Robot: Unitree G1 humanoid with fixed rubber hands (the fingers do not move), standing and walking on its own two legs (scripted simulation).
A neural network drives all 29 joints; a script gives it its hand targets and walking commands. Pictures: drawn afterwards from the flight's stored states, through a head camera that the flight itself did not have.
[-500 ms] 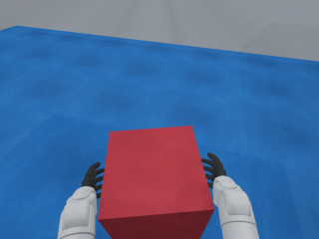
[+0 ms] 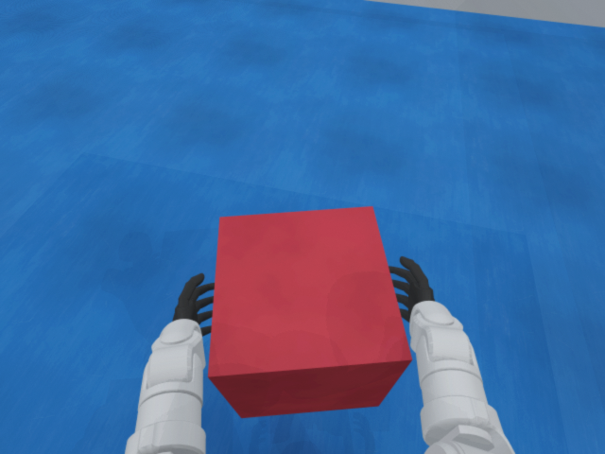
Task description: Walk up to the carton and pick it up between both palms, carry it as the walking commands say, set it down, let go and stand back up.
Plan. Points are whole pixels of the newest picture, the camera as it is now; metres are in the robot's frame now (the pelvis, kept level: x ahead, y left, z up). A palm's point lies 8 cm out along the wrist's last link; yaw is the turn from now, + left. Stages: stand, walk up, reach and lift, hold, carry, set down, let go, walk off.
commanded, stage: set down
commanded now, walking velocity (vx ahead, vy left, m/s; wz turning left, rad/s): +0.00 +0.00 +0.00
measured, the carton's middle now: (303, 317) +0.36 +0.01 -0.09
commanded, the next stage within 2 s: none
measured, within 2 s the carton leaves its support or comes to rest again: neither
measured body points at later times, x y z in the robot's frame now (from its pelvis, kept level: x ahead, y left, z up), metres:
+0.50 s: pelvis -0.01 -0.03 -0.05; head +0.13 -0.02 +0.38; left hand +0.34 +0.18 -0.11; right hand +0.38 -0.16 -0.10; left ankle +0.04 +0.09 -0.73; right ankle +0.03 -0.14 -0.73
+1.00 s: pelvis -0.02 -0.01 -0.12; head +0.17 +0.01 +0.29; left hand +0.38 +0.18 -0.20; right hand +0.40 -0.15 -0.19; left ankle +0.04 +0.09 -0.73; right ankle +0.03 -0.14 -0.73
